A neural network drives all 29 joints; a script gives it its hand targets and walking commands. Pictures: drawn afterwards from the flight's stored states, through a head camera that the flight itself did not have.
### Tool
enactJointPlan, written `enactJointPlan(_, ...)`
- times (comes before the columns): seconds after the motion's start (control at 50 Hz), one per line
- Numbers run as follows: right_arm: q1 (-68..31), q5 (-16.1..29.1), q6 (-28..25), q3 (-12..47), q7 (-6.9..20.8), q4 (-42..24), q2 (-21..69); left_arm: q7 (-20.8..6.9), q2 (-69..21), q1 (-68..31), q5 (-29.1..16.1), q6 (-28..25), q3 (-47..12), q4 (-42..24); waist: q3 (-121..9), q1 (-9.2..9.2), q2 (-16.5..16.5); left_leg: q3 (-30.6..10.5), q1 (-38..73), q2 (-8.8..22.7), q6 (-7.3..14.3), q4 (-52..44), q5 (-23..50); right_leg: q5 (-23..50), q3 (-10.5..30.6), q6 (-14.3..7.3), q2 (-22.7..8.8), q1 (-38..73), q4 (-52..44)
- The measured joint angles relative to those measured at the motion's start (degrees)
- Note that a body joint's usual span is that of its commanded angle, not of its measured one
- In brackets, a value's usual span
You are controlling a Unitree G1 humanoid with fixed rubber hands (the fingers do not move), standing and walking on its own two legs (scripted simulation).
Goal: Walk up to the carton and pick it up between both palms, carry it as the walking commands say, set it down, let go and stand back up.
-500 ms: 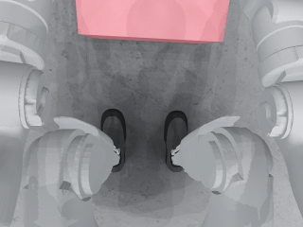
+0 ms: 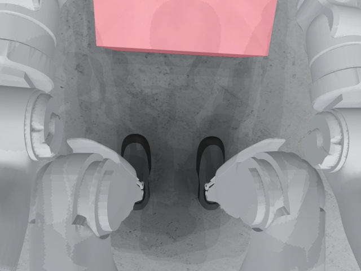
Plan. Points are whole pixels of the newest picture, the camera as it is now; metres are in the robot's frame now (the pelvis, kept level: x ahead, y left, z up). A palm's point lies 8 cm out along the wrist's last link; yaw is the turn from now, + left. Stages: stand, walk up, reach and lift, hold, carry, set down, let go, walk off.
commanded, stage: reach and lift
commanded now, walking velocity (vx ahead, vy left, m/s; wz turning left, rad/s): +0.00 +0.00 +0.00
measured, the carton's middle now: out of the picture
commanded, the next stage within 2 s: none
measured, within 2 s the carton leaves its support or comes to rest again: leaves its support in 0.18 s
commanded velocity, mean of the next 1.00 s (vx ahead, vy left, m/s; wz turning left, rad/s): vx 0.00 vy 0.00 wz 0.00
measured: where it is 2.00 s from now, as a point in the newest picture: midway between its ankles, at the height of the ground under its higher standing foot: (174, 183)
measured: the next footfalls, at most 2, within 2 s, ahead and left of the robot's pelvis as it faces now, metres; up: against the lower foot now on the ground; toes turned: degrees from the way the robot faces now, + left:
none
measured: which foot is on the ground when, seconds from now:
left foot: down 0.00-1.00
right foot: down 0.00-1.00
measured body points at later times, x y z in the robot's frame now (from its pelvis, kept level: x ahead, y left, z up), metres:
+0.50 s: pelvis -0.02 +0.00 +0.03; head +0.35 +0.02 +0.28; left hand +0.58 +0.21 -0.10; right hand +0.56 -0.16 -0.11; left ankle +0.11 +0.10 -0.30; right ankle +0.11 -0.10 -0.30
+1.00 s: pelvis -0.01 +0.00 +0.07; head +0.34 +0.03 +0.35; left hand +0.57 +0.20 -0.05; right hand +0.55 -0.16 -0.05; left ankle +0.11 +0.10 -0.30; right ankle +0.11 -0.10 -0.30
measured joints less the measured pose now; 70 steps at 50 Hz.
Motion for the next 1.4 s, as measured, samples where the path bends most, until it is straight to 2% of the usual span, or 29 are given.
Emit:
enactJointPlan(0.16, 0.8, 2.3, 2.5, 4.7, -3.9, -3.6, 0.5, 3.4, 1.0, 0.6, -2.6, 1.5, -3.5, -1.5, 0.0, -0.1, 0.0, -0.3, 0.9, -0.7, -0.8, -0.7, 0.0, 0.2, 0.3, 0.1, 0.4, 0.6, -0.6)
enactJointPlan(0.3, 1.8, 0.5, 3.3, 4.1, -7.1, -6.4, 3.1, 5.6, 2.2, -0.7, -3.9, 2.5, -4.5, -1.2, -0.3, -0.07, 0.9, -1.6, 3.1, -2.8, -2.3, -2.6, 1.3, 0.9, 0.9, 1.1, 1.8, 3.2, -2.4)
enactJointPlan(0.38, 2.1, -3.0, 4.2, -0.1, -6.7, -6.9, 4.5, 5.1, 1.9, -2.5, -2.9, 2.9, -3.6, 0.5, -1.8, -0.14, 1.6, -1.8, 3.5, -3.6, -2.4, -4.4, 2.8, 1.8, 1.0, 1.4, 1.5, 4.1, -4.1)
enactJointPlan(0.48, 2.8, -7.0, 6.6, -3.9, -4.8, -8.0, 5.3, 3.7, 0.7, -3.0, 1.3, 3.6, 0.7, 2.2, -4.1, -0.13, 2.2, -2.1, 3.4, -3.9, -2.3, -6.3, 3.9, 2.8, 1.0, 1.8, 1.4, 4.3, -6.2)
enactJointPlan(0.6, 4.4, -9.7, 9.6, -5.7, -3.9, -11.9, 5.6, 3.1, -0.4, -0.4, 4.0, 5.6, 2.1, -1.6, -5.4, -0.54, 1.7, -1.9, 3.2, -4.0, -2.1, -8.1, 3.8, 2.7, 1.5, 2.1, 1.5, 4.0, -7.9)
enactJointPlan(0.66, 5.5, -9.1, 10.0, -5.2, -5.1, -15.1, 6.0, 4.3, -0.3, 0.8, 3.7, 6.6, 1.5, -5.6, -5.7, -0.92, 0.8, -1.8, 3.2, -4.0, -2.2, -8.7, 3.5, 2.5, 1.7, 2.1, 1.7, 3.8, -8.5)
enactJointPlan(0.78, 6.7, -9.4, 10.5, -7.2, -10.7, -19.1, 8.4, 6.6, -2.4, 2.8, 5.0, 7.8, 4.1, -10.9, -8.9, -0.7, 0.9, -2.0, 3.0, -4.3, -2.4, -10.1, 3.1, 2.0, 1.8, 2.2, 1.7, 3.8, -9.8)
enactJointPlan(0.82, 7.9, -10.8, 10.8, -8.9, -10.0, -19.3, 9.4, 8.2, -4.2, 5.0, 6.5, 8.4, 6.0, -12.2, -11.8, -0.54, 1.3, -1.8, 2.5, -4.5, -2.4, -10.9, 3.2, 2.0, 2.1, 2.3, 1.7, 3.2, -10.6)
enactJointPlan(0.88, 10.3, -14.5, 11.1, -11.7, -6.2, -18.8, 10.5, 8.8, -6.6, 8.5, 8.9, 9.2, 8.8, -13.5, -16.5, -0.33, 2.0, -1.5, 1.8, -4.7, -2.5, -12.6, 3.4, 2.1, 2.7, 2.4, 1.7, 2.3, -11.9)
enactJointPlan(0.92, 12.4, -16.1, 11.5, -12.6, -4.0, -19.6, 11.5, 8.3, -7.1, 10.6, 9.6, 9.8, 9.8, -14.4, -18.9, -0.64, 2.0, -1.3, 1.7, -4.6, -2.5, -13.8, 3.7, 2.4, 3.0, 2.5, 1.8, 2.0, -13.0)
enactJointPlan(0.96, 14.4, -17.1, 11.7, -13.0, -3.1, -20.5, 12.5, 6.4, -7.2, 11.5, 10.3, 10.2, 10.9, -14.3, -20.7, -1.11, 1.7, -1.3, 1.6, -4.6, -2.6, -15.0, 4.0, 2.9, 3.1, 2.5, 1.9, 1.8, -14.1)
enactJointPlan(1.0, 15.8, -17.3, 11.8, -12.8, -3.0, -21.9, 12.7, 4.7, -7.0, 11.2, 11.0, 10.2, 11.4, -13.9, -21.5, -1.49, 1.5, -1.5, 1.7, -4.7, -2.7, -16.0, 4.5, 3.4, 3.0, 2.5, 1.9, 1.9, -15.1)
enactJointPlan(1.06, 16.1, -16.8, 12.2, -12.9, -3.1, -23.3, 12.5, 3.6, -7.4, 10.1, 12.2, 9.8, 12.6, -13.6, -21.8, -1.53, 1.6, -1.8, 1.8, -4.7, -2.7, -17.3, 5.4, 4.3, 2.9, 2.6, 2.0, 2.0, -16.6)
enactJointPlan(1.16, 14.3, -16.8, 14.0, -13.4, -3.2, -25.1, 12.1, 2.9, -8.2, 9.8, 14.4, 10.3, 15.0, -15.6, -21.7, -1.27, 1.4, -1.7, 2.1, -4.4, -2.6, -19.1, 6.2, 5.5, 3.2, 2.9, 2.4, 2.1, -18.5)
enactJointPlan(1.22, 14.4, -17.0, 14.8, -13.3, -4.6, -26.6, 13.0, 2.9, -8.6, 11.9, 14.7, 11.5, 15.3, -19.2, -22.5, -1.31, 1.0, -1.4, 2.7, -4.4, -2.6, -20.3, 6.1, 5.5, 3.6, 3.0, 2.6, 2.4, -19.5)
enactJointPlan(1.3, 16.1, -17.9, 15.2, -14.1, -7.2, -27.8, 15.1, 4.5, -10.3, 14.8, 14.9, 13.4, 15.5, -22.9, -25.3, -1.28, 0.7, -1.3, 3.3, -4.7, -2.8, -22.1, 6.0, 5.2, 3.9, 2.9, 2.4, 3.0, -21.0)
enactJointPlan(1.36, 18.3, -18.8, 14.9, -14.8, -6.6, -27.9, 16.4, 7.1, -12.1, 17.2, 15.6, 14.0, 16.2, -24.5, -28.1, -1.29, 0.9, -1.4, 4.0, -5.0, -2.9, -23.3, 5.9, 4.9, 4.0, 2.9, 2.3, 3.8, -22.2)
enactJointPlan(1.4, 19.6, -20.0, 14.6, -15.6, -5.6, -27.3, 16.8, 6.8, -13.4, 18.4, 17.1, 13.8, 17.3, -24.0, -30.0, -1.1, 1.3, -1.6, 4.4, -5.2, -3.0, -24.2, 5.9, 4.8, 3.9, 2.9, 2.2, 4.4, -23.1)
